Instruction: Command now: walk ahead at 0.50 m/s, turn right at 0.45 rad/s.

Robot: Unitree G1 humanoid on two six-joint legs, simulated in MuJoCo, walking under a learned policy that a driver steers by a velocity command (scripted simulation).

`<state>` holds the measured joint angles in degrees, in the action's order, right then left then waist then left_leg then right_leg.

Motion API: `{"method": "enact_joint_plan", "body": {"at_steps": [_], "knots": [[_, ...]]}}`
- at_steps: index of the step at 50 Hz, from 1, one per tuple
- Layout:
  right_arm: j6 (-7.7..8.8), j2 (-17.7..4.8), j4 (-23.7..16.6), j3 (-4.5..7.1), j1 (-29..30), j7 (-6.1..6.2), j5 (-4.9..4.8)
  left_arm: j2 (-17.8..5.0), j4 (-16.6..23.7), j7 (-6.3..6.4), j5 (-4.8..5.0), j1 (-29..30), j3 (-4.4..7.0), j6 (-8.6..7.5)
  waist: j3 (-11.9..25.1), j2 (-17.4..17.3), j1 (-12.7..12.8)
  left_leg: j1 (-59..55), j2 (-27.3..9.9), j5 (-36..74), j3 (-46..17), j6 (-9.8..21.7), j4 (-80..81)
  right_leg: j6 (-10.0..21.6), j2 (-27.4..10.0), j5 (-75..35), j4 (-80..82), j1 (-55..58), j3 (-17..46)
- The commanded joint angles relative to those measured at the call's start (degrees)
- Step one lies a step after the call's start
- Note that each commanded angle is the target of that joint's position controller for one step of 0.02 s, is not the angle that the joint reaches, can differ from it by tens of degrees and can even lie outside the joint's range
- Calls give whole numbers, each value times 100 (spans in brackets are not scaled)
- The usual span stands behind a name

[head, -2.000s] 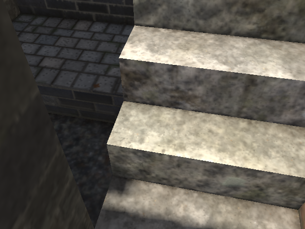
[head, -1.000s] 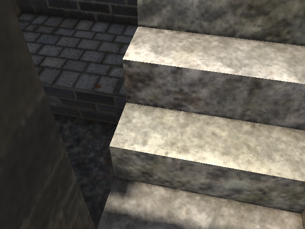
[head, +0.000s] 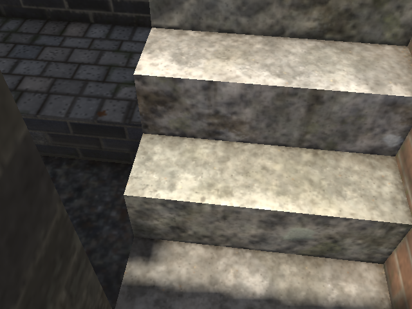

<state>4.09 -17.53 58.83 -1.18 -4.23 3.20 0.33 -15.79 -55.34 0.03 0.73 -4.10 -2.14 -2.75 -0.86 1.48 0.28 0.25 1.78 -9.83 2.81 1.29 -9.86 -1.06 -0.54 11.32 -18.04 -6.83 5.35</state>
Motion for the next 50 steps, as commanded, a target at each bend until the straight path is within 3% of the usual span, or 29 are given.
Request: {"method": "enact_joint_plan", "body": {"at_steps": [1,5,6,7,9,10,12,13,14,19,20,21,22,23,24,26,28,31,34,36,37,38,39,40,42,44,47,49,50], "knots": [[0,-1112,-279,292,19,30,26,-436,519,-27,-49,403,84,-44,262,-403,-113,-570,-1150,883,-564,209,-132,181,-236,-1109,-521,-938,109],[-42,-1120,-413,377,42,31,78,-470,726,-9,-87,298,93,6,248,-362,-85,-519,-1311,765,-448,286,-355,282,-223,-1053,-828,-1178,151],[-40,-1164,-504,404,118,-1,119,-642,673,-23,38,65,153,-15,308,-287,-33,-425,-1111,878,-294,191,-582,247,-206,-1231,-849,-1013,284],[-83,-1075,-577,383,90,-40,185,-687,600,-17,61,-217,185,-24,424,-39,-14,-429,-926,864,-74,95,-921,272,-186,-1641,-764,-836,350],[-92,-878,-786,298,74,-43,93,-1016,671,-20,7,-195,341,12,389,688,-128,119,-566,352,268,-210,-1532,472,-424,-2426,-441,-538,1088],[-61,-913,-884,300,116,-91,48,-1156,680,-15,-64,-350,405,35,310,797,-36,604,-348,-132,275,-347,-1779,672,-594,-2416,-153,-232,1588],[-41,-840,-1037,291,108,-203,64,-1242,704,15,-251,-550,544,214,292,974,60,1834,-73,-1905,-64,-342,-2382,1254,-992,-1930,384,661,2546],[-40,-818,-1122,264,274,-234,63,-1258,697,45,-319,-714,610,236,234,726,164,2410,-80,-2235,-451,-279,-2749,1479,-1107,-1912,412,1071,2692],[-12,-763,-1166,248,237,-255,69,-1249,697,81,-296,-732,660,241,265,607,120,2611,-169,-2154,-686,-200,-2887,1560,-1126,-2126,372,1237,2624],[-1,-806,-1132,262,-396,-94,67,-1007,1054,-85,-117,-24,775,234,652,599,-287,837,20,-195,-346,-118,-1238,724,-382,-2850,-114,227,1524],[-8,-986,-1075,330,-585,-49,125,-902,1138,-73,-74,63,751,251,724,311,-350,158,-202,460,-387,-104,-815,460,-232,-2161,-390,-325,1478],[-21,-1360,-1086,441,-712,4,240,-644,1233,-66,-48,13,663,227,648,-428,-354,-408,-1008,377,-1162,79,-369,218,82,-956,-1021,-1232,1288],[-99,-1938,-1111,602,-532,-28,271,-321,1373,-47,-74,-335,513,212,575,-1586,-87,-199,-2075,1158,-2371,685,-118,47,801,1360,-1956,-1766,457],[-126,-1656,-1161,610,-357,-61,275,-680,1222,46,-170,-580,587,259,514,-1279,-38,76,-2486,2125,-2414,1228,-397,32,446,2120,-3384,-1794,132],[-183,-1191,-1256,509,-233,-105,220,-779,1013,65,-216,-862,579,333,470,-707,73,46,-2548,2967,-2014,1390,-631,28,263,2036,-4162,-2022,73],[-241,-879,-1328,405,-155,-98,172,-772,1000,43,-277,-872,614,383,239,-576,133,306,-2034,3579,-1019,1147,-794,-47,88,1633,-4628,-2056,-95],[-337,-961,-1271,401,-221,-106,240,-615,1058,-105,-282,-771,551,471,226,-758,83,422,-1669,4231,-374,1048,-936,-221,156,1511,-4202,-1757,-388],[-518,-984,-1239,419,-212,-72,209,-366,1101,-185,-178,-612,424,491,240,-1052,-53,401,-1585,4435,-148,1034,-1095,-181,242,1763,-2755,-1160,-728],[-613,-1094,-1098,512,-427,-134,155,-352,1045,-195,-123,-606,371,387,463,-1289,-252,-188,-1680,4243,-411,1037,-1424,24,354,1306,-1502,-898,-930],[-614,-1034,-1067,526,-286,-168,27,-251,865,-178,-189,-869,346,272,527,-1013,-7,111,-1532,3409,-327,756,-1777,180,343,12,-110,-184,-990],[-560,-831,-1031,478,-343,-181,25,-297,834,-149,-266,-848,342,211,546,-821,19,625,-1331,2253,-316,452,-1899,252,62,-646,473,432,-577],[-522,-376,-1113,365,-397,-221,92,-522,852,-156,-354,-946,337,169,580,23,-8,1631,-955,-156,-166,128,-2347,506,-1125,-1958,588,1156,767],[-615,-174,-1155,260,-236,-179,109,-1013,837,-83,-273,-761,423,137,360,867,90,1514,-404,-2158,-175,-53,-2620,1278,-1911,-2984,376,228,1299],[-660,-434,-1000,329,-286,-126,99,-707,816,-42,-269,-573,382,80,245,537,47,1290,-458,-2251,-429,-24,-3078,1547,-1908,-2937,426,-54,1225],[-628,-461,-840,343,-303,-107,16,-296,751,84,-255,-246,243,40,114,655,-130,1352,-420,-1899,-534,18,-3005,1266,-1383,-2658,419,21,665],[-586,-456,-660,345,-392,-109,74,-265,654,181,-204,-337,221,25,240,704,-112,1352,-338,-1675,-458,-26,-2705,1061,-1148,-3065,217,385,409],[-530,-67,-402,162,-600,-127,97,-137,401,213,-133,-308,134,11,425,464,-219,679,-312,-664,-317,-107,-1348,678,-865,-2131,21,277,-47],[-516,-293,-376,158,-497,-127,139,-391,357,209,-137,-350,221,16,133,372,-135,418,-519,493,-656,-9,-923,306,-574,19,195,-278,-65],[-501,-597,-411,233,-388,-132,57,-448,417,197,-173,-451,289,60,-91,258,16,785,-600,561,-849,109,-1118,235,-412,574,303,-416,-105]]}}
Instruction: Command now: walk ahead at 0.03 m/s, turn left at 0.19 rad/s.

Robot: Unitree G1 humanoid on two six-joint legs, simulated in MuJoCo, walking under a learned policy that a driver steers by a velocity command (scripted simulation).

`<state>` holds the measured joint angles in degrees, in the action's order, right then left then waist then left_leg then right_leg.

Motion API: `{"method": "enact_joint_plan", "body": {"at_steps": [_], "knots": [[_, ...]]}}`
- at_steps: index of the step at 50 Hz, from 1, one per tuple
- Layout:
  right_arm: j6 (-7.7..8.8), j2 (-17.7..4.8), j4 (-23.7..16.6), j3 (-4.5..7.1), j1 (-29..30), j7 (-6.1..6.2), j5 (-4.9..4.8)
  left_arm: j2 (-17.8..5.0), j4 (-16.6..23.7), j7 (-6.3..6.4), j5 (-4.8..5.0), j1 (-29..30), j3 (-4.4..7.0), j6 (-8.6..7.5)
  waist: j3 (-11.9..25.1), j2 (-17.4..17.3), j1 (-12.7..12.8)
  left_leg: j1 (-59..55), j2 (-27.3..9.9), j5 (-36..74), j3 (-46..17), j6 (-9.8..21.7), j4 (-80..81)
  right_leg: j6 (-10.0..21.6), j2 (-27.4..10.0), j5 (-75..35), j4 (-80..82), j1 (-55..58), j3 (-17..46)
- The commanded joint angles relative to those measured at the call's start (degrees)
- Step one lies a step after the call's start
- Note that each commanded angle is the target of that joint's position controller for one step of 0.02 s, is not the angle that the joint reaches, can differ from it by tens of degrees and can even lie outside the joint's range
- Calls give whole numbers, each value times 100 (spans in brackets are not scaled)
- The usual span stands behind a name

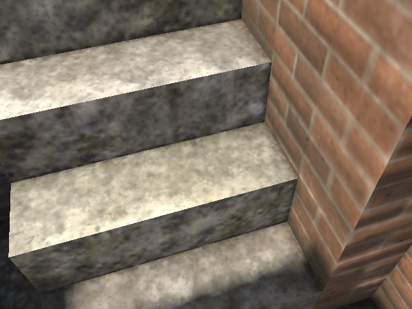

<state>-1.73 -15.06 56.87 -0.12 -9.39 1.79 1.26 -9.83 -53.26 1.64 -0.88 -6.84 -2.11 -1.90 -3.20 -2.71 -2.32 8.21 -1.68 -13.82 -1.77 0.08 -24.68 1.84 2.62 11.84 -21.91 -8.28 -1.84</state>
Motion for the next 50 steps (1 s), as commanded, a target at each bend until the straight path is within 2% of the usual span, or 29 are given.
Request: {"method": "enact_joint_plan", "body": {"at_steps": [1,3,6,8,11,13,15,17,19,20,21,22,23,24,25,27,29,30,31,32,33,34,36,37,39,44,46,48,50], "knots": [[71,-920,-216,172,234,-35,-115,-1009,175,56,1,-252,310,24,26,422,289,543,-278,739,-594,300,295,-63,-627,539,578,-54,466],[101,-742,-250,172,220,-44,-65,-978,197,58,-10,-347,375,39,99,131,259,826,-202,769,-664,263,284,58,-719,140,348,177,398],[117,-665,-268,215,25,18,-46,-1021,255,60,-16,-359,481,15,259,85,198,898,-87,1087,-643,277,-38,240,-887,-191,232,211,312],[128,-587,-260,217,-124,64,-63,-1038,325,97,-73,-318,523,52,422,296,191,876,-15,763,-659,336,-157,291,-1025,225,380,134,277],[132,-565,-404,269,-60,5,41,-1005,541,105,-120,84,443,75,228,699,39,898,165,-169,-594,365,-200,154,-1089,1379,735,-251,193],[202,-624,-457,304,-170,-73,74,-1014,651,78,-148,142,433,112,230,408,95,1082,93,-305,-783,412,43,103,-989,1534,547,-152,-24],[265,-824,-543,393,-157,-133,75,-1003,773,50,-146,89,408,136,225,-192,200,1349,-117,-640,-1508,553,600,-42,-701,1342,-17,15,-242],[288,-1066,-668,511,-220,-171,31,-923,904,9,-170,-28,366,80,181,-642,241,1176,-562,-866,-2580,864,1159,-124,-351,1078,-631,-300,-198],[309,-1188,-812,636,-72,-158,31,-968,983,-9,-106,-294,394,-61,227,-811,478,773,-453,-312,-2728,960,985,-62,-274,955,-586,-562,-69],[287,-1013,-978,619,204,-187,-44,-880,930,37,-133,-635,341,-138,430,-755,693,799,-392,255,-2507,880,690,33,-393,758,-291,-217,-64],[361,-682,-1114,547,384,-209,-106,-922,961,119,-81,-742,328,-208,555,-447,742,1133,-133,567,-2204,689,407,108,-621,320,263,500,72],[428,-385,-1228,468,527,-217,-173,-1161,975,167,-143,-863,372,-261,695,103,812,1650,236,543,-1689,450,-229,254,-1155,262,611,1123,520],[476,-172,-1315,398,382,-209,-168,-1576,935,177,-214,-861,480,-220,613,1089,640,2163,686,-110,-939,256,-1032,556,-1808,-226,970,1399,1160],[501,-325,-1311,404,216,-151,-13,-1612,895,139,-212,-795,527,-195,463,1262,514,2473,489,-1003,-534,261,-1689,926,-2467,-1448,923,1364,1425],[494,-354,-1270,408,146,-123,67,-1447,879,106,-177,-843,494,-207,447,999,459,2605,255,-1328,-424,303,-2130,1126,-2691,-2267,814,1417,1295],[488,-286,-1269,396,114,-147,35,-1190,790,64,-156,-733,444,-194,306,804,354,2254,103,-1200,-192,260,-1601,935,-2291,-3647,500,1208,420],[508,-212,-1213,347,-150,-213,119,-1250,741,8,-153,-611,465,-145,632,1142,208,1286,398,-731,162,257,-726,622,-1769,-4835,-242,1025,-236],[521,-90,-1156,325,-383,-157,71,-1012,638,36,0,-646,366,-108,1021,1430,21,608,586,2,260,248,-87,413,-1443,-5474,-705,1073,-497],[566,-231,-1172,337,-479,-109,145,-1060,640,54,143,-626,373,-80,1133,1141,-127,-127,440,1155,26,293,531,89,-1330,-4606,-1150,550,-607],[572,-702,-1182,440,-675,-58,296,-996,924,45,193,-395,331,-96,1243,283,-255,-1243,-497,2770,-1123,471,602,-291,-1119,-2446,-2040,-857,-734],[568,-973,-1082,454,-757,-23,302,-546,1031,25,190,-678,215,21,1169,-909,-12,-1177,-1588,5309,-2321,1122,363,-456,-550,1495,-2671,-1469,-551],[580,-505,-927,331,-908,-41,182,-554,844,49,111,-792,215,210,1163,-155,30,-825,-1719,5731,-1967,1362,155,-390,-741,2120,-2893,-1138,133],[526,-248,-1010,199,-352,-11,141,-589,809,-6,21,-854,228,264,729,-107,264,-638,-1247,4960,-1411,1135,340,-352,-720,1981,-2705,-1376,211],[493,-271,-1047,167,-195,57,123,-700,814,10,-29,-805,274,271,599,-142,306,-550,-1094,4677,-1317,992,491,-378,-672,1683,-2483,-1320,191],[465,-273,-986,122,-121,122,68,-673,716,16,-74,-1089,271,358,786,-397,410,-295,-898,4765,-973,904,547,-450,-538,1296,-2442,-763,84],[409,-174,-822,90,-6,76,12,-427,780,117,37,-938,209,315,510,-536,349,193,-648,2913,-990,616,681,-441,-371,427,-980,-158,31],[389,-79,-780,73,110,15,-19,-320,707,93,-8,-1106,149,198,481,-380,443,618,-527,1335,-1152,375,828,-431,-571,-850,-250,567,123],[328,-129,-678,123,-85,-81,39,-514,695,16,-83,-1122,171,60,69,43,218,856,-277,-334,-1315,328,1063,-355,-924,-1022,6,543,459],[321,-41,-445,115,-372,-97,-12,-546,665,-40,-54,-885,208,-9,-268,751,111,432,-108,330,-1086,312,1083,-237,-965,-594,178,-63,532]]}}
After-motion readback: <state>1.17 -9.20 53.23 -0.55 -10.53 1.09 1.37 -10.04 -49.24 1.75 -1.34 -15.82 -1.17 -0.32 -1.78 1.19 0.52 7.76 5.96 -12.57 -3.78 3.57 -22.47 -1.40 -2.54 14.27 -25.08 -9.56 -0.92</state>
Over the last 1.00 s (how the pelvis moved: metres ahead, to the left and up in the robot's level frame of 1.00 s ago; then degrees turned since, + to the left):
0.01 -0.03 -0.01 -21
